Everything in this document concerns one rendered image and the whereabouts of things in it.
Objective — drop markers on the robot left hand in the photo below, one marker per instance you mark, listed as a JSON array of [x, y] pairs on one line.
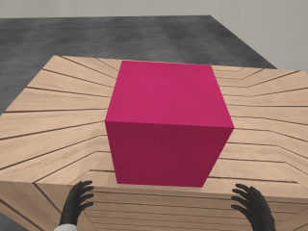
[[72, 206]]

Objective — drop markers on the robot right hand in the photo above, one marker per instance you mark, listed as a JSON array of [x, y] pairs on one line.
[[256, 210]]

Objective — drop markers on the carton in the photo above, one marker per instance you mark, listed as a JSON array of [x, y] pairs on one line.
[[166, 124]]

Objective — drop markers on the pedestal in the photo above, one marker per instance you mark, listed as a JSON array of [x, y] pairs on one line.
[[54, 135]]

